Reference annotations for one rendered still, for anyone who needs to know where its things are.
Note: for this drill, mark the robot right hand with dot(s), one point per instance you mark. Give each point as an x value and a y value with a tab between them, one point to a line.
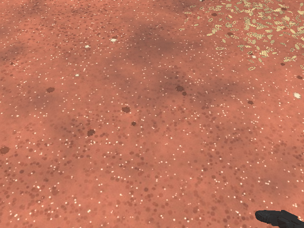
282	219

